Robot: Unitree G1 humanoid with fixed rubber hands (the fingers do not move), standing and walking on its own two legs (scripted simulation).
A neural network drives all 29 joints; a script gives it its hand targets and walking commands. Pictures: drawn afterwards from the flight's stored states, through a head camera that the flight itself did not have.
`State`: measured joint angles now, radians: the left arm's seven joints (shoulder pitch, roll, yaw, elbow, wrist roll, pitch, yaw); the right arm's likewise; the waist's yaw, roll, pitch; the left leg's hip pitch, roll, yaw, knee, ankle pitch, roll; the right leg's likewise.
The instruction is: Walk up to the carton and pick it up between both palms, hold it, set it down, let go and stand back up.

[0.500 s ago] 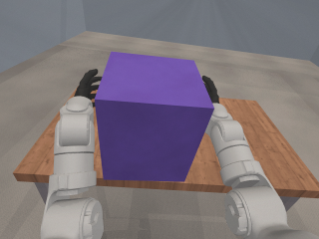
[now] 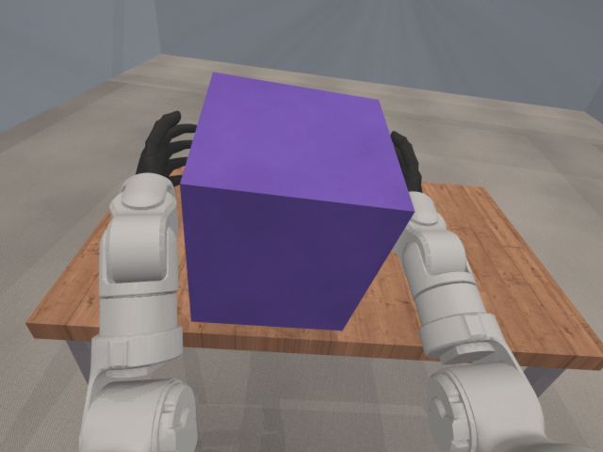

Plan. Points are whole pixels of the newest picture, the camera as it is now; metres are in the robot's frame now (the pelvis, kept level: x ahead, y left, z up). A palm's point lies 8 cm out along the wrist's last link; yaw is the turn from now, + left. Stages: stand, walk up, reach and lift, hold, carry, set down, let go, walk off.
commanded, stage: hold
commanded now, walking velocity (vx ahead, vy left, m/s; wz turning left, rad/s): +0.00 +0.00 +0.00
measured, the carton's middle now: (283, 212) +0.37 +0.01 +0.20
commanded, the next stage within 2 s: none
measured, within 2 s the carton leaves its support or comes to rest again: neither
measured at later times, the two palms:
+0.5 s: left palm (164, 189) +0.37 +0.16 +0.23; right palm (399, 199) +0.38 -0.14 +0.22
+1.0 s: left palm (155, 181) +0.35 +0.16 +0.25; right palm (403, 194) +0.37 -0.14 +0.24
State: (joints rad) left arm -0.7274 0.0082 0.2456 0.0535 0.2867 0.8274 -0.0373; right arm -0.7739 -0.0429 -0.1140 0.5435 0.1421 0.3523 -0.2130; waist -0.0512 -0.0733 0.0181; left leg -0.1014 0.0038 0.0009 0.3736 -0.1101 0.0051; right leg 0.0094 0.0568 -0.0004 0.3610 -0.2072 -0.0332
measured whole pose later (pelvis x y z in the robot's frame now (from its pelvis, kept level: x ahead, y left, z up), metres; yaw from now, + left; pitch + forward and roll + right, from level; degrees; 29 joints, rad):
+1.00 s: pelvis +0.00 +0.00 +0.00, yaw +0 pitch -10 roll -1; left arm -0.71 0.00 0.25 0.04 0.31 0.83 -0.05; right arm -0.77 -0.05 -0.10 0.55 0.15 0.35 -0.22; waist -0.05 -0.07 0.02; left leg -0.09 0.00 0.00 0.37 -0.11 0.01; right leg 0.02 0.06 0.00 0.36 -0.21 -0.03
